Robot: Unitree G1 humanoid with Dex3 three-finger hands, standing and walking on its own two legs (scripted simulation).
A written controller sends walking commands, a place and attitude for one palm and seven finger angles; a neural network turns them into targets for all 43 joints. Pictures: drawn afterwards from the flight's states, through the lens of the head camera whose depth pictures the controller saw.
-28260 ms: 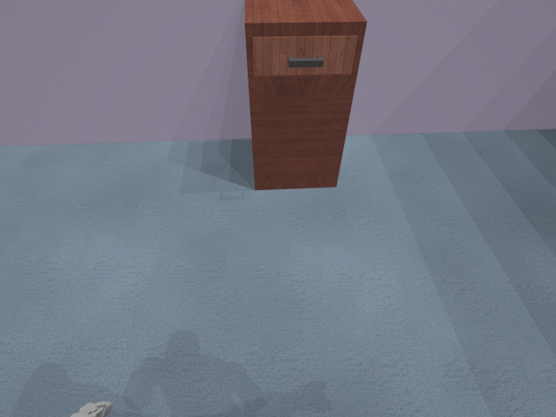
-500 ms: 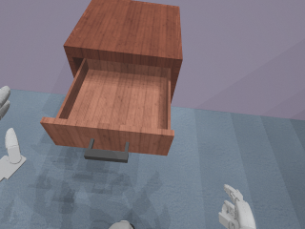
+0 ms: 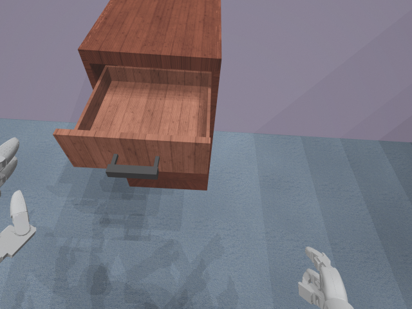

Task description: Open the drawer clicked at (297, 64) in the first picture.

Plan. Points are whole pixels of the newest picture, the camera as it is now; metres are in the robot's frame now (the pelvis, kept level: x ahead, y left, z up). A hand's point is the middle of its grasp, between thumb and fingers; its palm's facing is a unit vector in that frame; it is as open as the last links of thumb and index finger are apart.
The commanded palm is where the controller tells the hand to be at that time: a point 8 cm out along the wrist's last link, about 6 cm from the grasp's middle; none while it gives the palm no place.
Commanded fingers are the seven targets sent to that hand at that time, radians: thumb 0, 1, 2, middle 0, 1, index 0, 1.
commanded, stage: stop stepping back and stand still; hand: left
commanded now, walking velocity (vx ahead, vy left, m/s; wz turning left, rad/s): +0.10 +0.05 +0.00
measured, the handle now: (134, 165) +0.46 +0.20 -0.07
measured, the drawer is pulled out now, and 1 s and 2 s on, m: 0.30 0.30 0.30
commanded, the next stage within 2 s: let the arm hang, fingers relaxed in 1.48 s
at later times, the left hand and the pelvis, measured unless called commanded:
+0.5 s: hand out of the picture +0.06 +0.21 +0.15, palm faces +0.41 -0.82 -0.41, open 7.4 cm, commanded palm +0.00 +0.26 +0.18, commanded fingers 0.00 0.90 0.90 -0.20 -0.30 -0.20 -0.30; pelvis -0.12 -0.03 -0.01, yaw +3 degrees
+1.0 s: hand out of the picture +0.05 +0.22 +0.16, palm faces +0.43 -0.78 -0.47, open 7.4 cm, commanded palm -0.02 +0.26 +0.18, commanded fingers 0.00 0.90 0.90 -0.20 -0.30 -0.20 -0.30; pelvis -0.12 -0.03 +0.00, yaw +5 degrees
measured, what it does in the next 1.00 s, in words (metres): walks backwards: left foot, then left foot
